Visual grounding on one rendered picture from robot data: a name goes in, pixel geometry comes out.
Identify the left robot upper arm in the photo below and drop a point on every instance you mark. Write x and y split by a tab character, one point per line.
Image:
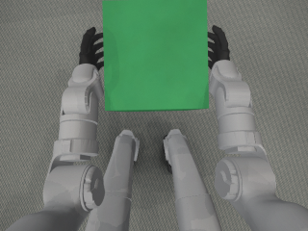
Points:
70	193

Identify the right robot upper arm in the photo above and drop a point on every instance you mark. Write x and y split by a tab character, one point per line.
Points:
248	183

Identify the robot right thigh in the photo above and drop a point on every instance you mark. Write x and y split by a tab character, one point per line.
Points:
194	206

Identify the robot left hand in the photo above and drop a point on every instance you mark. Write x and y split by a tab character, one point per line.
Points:
88	49

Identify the carton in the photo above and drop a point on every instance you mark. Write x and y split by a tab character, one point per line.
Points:
155	55

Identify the left robot forearm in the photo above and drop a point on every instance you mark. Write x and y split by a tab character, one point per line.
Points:
77	141

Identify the right robot foot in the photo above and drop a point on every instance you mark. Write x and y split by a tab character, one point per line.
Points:
169	168

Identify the right robot forearm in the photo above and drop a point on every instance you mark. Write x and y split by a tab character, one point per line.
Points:
237	133

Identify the robot right hand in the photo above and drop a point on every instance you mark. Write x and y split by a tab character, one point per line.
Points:
219	46

